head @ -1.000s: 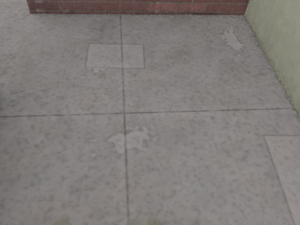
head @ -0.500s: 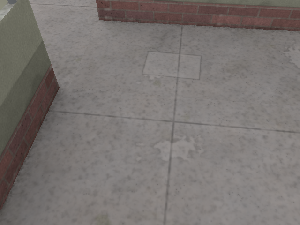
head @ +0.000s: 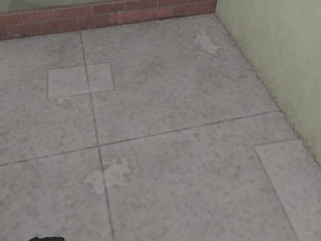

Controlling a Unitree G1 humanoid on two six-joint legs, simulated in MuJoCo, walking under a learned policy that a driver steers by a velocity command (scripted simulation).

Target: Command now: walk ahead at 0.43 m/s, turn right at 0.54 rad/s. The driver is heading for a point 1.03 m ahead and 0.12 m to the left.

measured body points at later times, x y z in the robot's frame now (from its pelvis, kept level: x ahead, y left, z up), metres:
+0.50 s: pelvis +0.27 -0.09 +0.00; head +0.28 -0.10 +0.45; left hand +0.32 +0.18 -0.11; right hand +0.41 -0.36 -0.10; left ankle +0.44 +0.09 -0.67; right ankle +0.20 -0.15 -0.74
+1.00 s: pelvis +0.56 -0.05 +0.01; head +0.59 -0.03 +0.45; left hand +0.69 +0.25 -0.08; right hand +0.72 -0.30 -0.10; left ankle +0.52 +0.02 -0.74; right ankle +0.74 -0.20 -0.68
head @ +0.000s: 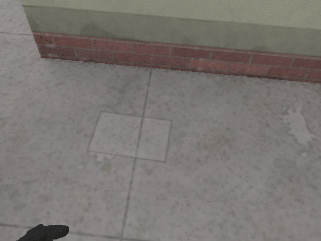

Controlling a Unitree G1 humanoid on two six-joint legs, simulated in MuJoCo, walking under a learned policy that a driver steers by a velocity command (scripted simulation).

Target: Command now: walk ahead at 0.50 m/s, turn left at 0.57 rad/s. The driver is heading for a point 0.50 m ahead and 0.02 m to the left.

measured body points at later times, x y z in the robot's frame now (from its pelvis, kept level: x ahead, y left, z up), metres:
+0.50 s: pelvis +0.27 -0.05 +0.00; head +0.30 -0.04 +0.45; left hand +0.21 +0.23 -0.12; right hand +0.53 -0.24 -0.09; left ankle +0.34 +0.14 -0.67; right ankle +0.24 -0.16 -0.75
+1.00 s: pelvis +0.42 +0.04 -0.01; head +0.44 +0.05 +0.44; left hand +0.42 +0.34 -0.13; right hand +0.66 -0.13 -0.11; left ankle +0.44 +0.15 -0.75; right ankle +0.52 -0.09 -0.73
